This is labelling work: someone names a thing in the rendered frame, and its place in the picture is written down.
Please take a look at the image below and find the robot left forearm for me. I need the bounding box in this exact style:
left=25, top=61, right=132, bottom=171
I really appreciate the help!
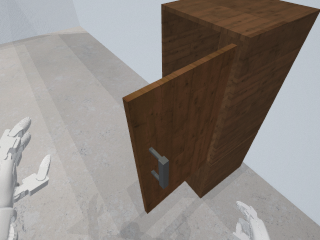
left=0, top=207, right=19, bottom=240

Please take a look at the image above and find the robot left hand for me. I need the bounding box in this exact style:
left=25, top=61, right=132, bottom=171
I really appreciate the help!
left=0, top=117, right=51, bottom=208

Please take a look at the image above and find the handle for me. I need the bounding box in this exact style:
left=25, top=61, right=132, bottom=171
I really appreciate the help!
left=149, top=147, right=169, bottom=189

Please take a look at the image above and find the robot right hand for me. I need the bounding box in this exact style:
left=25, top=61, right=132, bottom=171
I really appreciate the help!
left=233, top=201, right=271, bottom=240

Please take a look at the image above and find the cupboard door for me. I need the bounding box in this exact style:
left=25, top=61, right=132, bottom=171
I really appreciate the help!
left=122, top=43, right=237, bottom=214

